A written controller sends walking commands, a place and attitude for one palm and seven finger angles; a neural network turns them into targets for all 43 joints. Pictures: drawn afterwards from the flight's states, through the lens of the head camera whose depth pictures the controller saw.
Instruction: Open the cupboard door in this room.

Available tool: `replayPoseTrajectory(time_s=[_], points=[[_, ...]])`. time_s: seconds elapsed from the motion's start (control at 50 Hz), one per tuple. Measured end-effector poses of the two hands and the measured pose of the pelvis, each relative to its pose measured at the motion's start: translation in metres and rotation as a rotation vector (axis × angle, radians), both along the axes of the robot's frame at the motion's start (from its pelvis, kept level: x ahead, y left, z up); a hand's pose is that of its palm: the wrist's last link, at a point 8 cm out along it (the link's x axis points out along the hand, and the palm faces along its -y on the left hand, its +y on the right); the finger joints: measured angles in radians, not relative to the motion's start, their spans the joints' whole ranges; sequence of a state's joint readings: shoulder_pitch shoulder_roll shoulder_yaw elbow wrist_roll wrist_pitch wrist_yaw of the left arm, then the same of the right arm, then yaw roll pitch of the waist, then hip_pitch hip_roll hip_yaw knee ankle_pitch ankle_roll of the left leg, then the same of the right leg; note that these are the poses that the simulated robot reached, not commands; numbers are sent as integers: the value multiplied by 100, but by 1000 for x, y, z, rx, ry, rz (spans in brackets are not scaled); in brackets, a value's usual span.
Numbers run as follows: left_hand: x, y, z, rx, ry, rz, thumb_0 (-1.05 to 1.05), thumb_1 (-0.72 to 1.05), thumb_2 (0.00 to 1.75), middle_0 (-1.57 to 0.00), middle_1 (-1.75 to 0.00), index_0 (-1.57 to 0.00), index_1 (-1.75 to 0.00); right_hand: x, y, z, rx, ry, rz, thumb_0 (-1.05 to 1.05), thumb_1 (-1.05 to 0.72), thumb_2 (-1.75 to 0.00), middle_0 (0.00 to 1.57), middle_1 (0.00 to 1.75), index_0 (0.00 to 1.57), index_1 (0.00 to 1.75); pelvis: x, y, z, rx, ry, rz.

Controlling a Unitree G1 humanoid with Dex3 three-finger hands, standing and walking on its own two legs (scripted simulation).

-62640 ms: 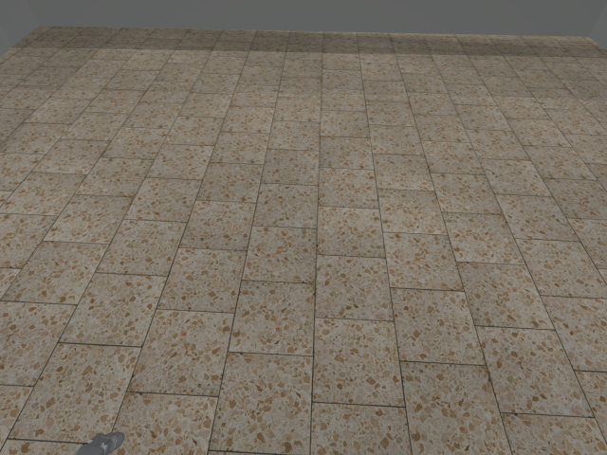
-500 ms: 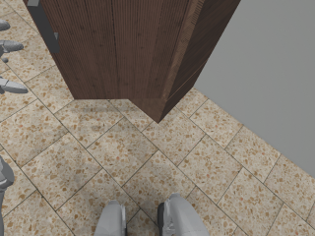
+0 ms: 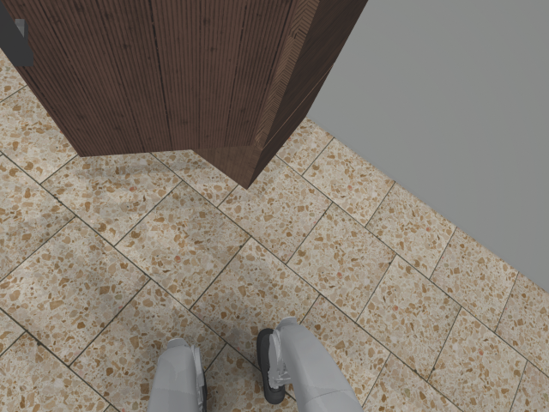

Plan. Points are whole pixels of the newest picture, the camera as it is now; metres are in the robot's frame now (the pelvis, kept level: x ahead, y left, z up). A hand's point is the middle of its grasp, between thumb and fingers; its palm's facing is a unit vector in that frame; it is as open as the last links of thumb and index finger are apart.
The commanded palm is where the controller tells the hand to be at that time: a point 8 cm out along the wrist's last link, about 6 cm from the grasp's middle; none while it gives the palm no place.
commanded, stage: move the hooked fingers beside the handle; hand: left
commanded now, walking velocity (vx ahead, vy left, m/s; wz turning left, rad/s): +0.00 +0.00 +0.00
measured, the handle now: out of the picture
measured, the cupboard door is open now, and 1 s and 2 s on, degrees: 45 45 45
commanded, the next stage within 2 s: slide the fingers in behind the handle in 0.88 s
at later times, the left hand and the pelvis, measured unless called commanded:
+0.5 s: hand out of the picture +0.55 +0.31 +0.09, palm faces +0.06 -1.00 -0.03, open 14.0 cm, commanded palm +0.54 +0.33 +0.08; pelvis +0.01 +0.00 +0.01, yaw +0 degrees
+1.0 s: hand out of the picture +0.54 +0.32 +0.09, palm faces +0.06 -1.00 -0.03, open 14.0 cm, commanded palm +0.53 +0.34 +0.08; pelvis +0.00 -0.01 +0.00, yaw +0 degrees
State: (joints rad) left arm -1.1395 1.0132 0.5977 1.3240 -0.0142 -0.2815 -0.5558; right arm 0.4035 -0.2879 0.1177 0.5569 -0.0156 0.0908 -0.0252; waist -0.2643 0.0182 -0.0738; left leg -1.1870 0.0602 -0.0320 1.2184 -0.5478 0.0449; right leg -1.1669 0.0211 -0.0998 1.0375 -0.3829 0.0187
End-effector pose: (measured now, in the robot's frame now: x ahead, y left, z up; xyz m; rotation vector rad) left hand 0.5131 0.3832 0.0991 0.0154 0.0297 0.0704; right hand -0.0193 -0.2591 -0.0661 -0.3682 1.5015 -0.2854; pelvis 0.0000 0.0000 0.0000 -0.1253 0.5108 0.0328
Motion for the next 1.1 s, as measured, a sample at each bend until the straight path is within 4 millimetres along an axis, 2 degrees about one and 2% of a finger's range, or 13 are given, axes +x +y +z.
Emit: replayPoseTrajectory(time_s=[0.16, 0.28, 0.36, 0.62, 0.74, 0.88, 1.1], points=[[5, 2, -17, 5, 31, -15, -1, -50, 30, -30, -120, -30, -120, -2, 9, 1, 11, 40, -13, 0, -90, -90, 20, 30, 20, 30, 4, 4, 0, -9, 19, 0], [6, -2, -8, -7, -21, -9, -1, -50, 30, -30, -120, -30, -120, 2, 12, 5, 28, 45, -20, 0, -90, -90, 20, 30, 20, 30, 9, 5, 5, -12, 13, 6], [7, -6, -7, -7, 31, -12, -1, -50, 30, -30, -120, -30, -120, 8, 12, 7, 35, 27, -16, 0, -90, -90, 20, 30, 20, 30, 12, 3, 9, -10, 2, 12], [8, -21, -5, 14, 25, -3, -1, -50, 30, -30, -120, -30, -120, 14, -1, 5, 33, -7, -15, 0, -90, -90, 20, 30, 20, 30, 12, -4, 9, 5, -12, -1], [3, -17, -12, 21, 48, 14, -1, -50, 30, -30, -120, -31, -120, 13, -7, 2, 27, -8, -9, 0, -90, -90, 20, 30, 20, 30, 10, -8, 6, 8, -9, -7], [0, -10, -5, 24, 5, 19, -1, -50, 30, -30, -120, -30, -120, 12, -12, -1, 18, 8, -2, 0, -90, -90, 20, 30, 20, 30, 7, -10, 3, 6, -2, -1], [0, -14, -13, 14, 14, -12, -1, -50, 30, -30, -120, -30, -120, 12, -7, -2, 15, -2, 0, 0, -90, -90, 20, 30, 20, 30, 4, -7, 1, 0, 5, 0]])
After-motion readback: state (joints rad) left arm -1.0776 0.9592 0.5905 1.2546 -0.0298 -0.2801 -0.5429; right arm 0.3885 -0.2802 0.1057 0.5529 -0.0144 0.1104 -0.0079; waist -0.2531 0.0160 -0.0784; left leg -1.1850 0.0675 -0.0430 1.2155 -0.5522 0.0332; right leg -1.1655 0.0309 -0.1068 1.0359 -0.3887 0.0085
